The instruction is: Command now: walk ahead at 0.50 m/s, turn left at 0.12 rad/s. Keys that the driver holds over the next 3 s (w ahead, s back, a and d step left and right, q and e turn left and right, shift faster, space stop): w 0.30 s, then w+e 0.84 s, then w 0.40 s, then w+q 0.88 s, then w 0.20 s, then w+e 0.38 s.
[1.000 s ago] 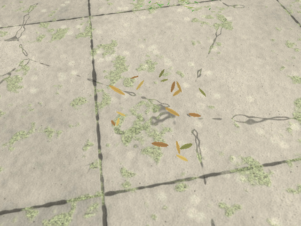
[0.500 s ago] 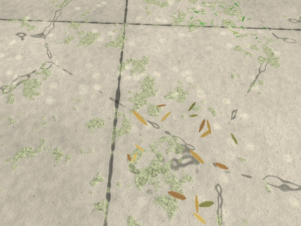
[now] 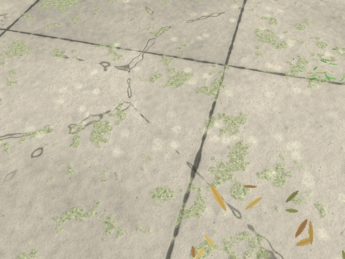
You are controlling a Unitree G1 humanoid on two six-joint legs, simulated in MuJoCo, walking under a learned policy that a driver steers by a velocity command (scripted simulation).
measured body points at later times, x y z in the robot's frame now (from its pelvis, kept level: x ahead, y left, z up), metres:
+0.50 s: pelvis +0.26 +0.06 +0.00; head +0.27 +0.07 +0.45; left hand +0.35 +0.31 -0.14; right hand +0.25 -0.21 -0.13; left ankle +0.23 +0.11 -0.75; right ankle +0.33 -0.11 -0.67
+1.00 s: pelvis +0.51 -0.02 -0.01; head +0.54 -0.04 +0.44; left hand +0.65 +0.23 -0.13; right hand +0.55 -0.30 -0.13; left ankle +0.60 +0.14 -0.67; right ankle +0.50 -0.05 -0.75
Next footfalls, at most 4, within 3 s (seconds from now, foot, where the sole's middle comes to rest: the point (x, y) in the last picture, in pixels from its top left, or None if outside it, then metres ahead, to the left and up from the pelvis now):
0.22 left None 0.27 0.12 -0.78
0.78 right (210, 247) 0.54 -0.07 -0.78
1.30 left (199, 170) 0.89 -0.03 -0.78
1.82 right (262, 147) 1.02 -0.33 -0.78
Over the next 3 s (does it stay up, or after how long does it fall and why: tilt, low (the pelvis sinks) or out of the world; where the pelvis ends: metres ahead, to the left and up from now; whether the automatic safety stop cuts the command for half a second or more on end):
stays up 1.52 -0.30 -0.03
